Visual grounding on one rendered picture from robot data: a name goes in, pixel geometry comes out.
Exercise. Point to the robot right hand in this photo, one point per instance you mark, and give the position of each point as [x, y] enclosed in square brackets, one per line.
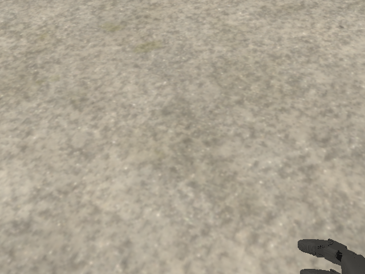
[335, 252]

